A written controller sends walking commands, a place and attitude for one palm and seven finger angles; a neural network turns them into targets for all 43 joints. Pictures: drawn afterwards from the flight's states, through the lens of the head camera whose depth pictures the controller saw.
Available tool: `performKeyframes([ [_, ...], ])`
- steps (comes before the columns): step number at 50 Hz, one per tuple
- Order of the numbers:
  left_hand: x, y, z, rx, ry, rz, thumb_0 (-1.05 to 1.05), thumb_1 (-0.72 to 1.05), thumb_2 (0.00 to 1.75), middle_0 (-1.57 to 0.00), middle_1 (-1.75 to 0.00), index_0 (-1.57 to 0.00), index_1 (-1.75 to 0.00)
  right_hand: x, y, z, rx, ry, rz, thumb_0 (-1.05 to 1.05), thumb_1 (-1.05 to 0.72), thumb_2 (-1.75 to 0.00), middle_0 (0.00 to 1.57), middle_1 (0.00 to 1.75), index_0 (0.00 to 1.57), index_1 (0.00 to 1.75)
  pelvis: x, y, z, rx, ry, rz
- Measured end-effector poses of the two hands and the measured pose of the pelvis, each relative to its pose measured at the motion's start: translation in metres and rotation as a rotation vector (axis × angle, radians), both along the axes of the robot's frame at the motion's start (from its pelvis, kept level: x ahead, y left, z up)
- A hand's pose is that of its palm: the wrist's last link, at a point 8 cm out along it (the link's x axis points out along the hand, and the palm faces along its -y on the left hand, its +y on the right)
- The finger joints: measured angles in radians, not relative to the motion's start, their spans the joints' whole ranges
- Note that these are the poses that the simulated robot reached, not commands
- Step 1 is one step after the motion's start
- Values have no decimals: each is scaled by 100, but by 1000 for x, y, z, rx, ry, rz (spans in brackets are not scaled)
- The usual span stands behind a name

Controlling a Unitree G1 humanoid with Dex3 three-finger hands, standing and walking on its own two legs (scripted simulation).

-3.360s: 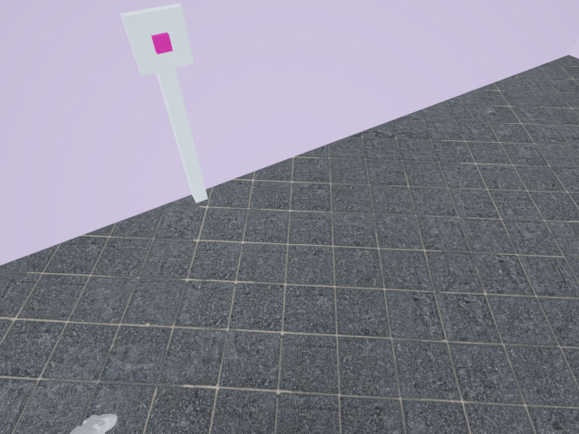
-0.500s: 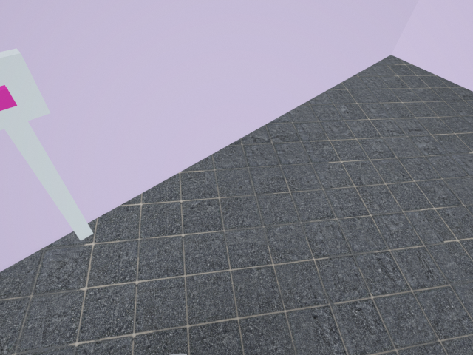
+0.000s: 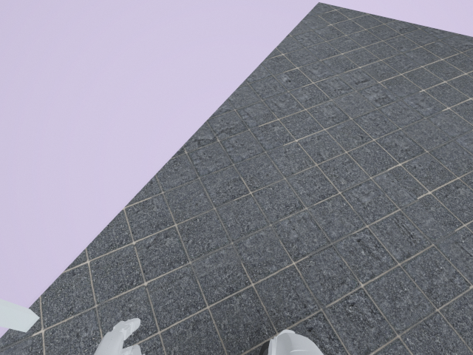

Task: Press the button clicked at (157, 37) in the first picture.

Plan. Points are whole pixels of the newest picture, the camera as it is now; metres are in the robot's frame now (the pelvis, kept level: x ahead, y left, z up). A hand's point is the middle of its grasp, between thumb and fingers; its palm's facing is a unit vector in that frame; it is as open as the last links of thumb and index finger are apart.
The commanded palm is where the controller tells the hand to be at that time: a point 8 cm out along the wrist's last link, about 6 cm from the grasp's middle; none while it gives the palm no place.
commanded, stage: turn to face it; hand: left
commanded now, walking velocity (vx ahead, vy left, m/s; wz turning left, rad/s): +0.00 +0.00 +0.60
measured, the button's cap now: out of the picture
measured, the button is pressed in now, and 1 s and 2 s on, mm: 0 0 0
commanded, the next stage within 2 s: take the last steps up to it in 1.58 s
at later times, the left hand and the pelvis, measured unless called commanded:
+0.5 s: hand out of the picture +0.10 +0.26 -0.16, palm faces +0.30 -0.93 -0.22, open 7.3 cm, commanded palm none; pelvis +0.07 +0.04 +0.02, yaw +15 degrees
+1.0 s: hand out of the picture +0.04 +0.18 -0.12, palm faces +0.55 -0.79 -0.26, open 7.3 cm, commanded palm none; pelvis +0.08 -0.02 +0.03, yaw +34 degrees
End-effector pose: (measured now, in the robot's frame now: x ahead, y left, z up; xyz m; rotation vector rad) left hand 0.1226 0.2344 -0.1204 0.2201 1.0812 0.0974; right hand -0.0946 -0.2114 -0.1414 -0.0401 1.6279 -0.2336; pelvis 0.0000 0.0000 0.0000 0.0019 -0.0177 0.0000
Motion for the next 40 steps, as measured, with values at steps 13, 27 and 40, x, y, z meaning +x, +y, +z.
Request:
performKeyframes([
  [13, 16, 3, 9, -66, -13, 171, -2, 93, 90, -20, -30, -21, -30, 200, -5, 22, -42, -302, 226, 2, -94, -90, 20, 30, 20, 29, 52, 12, 18, -19, -2, 142],
  [27, -53, 71, 4, -8, 148, 399, 0, 92, 90, -20, -29, -20, -30, 290, 21, 40, -74, -379, 440, 1, -91, -90, 20, 30, 20, 30, 75, 36, 21, -29, 30, 284],
  [40, -63, 28, 30, 77, 32, 524, 0, 91, 90, -20, -29, -20, -30, 353, -3, 16, 21, -405, 567, 1, -90, -90, 20, 30, 20, 30, 86, -11, 15, -2, 9, 457],
])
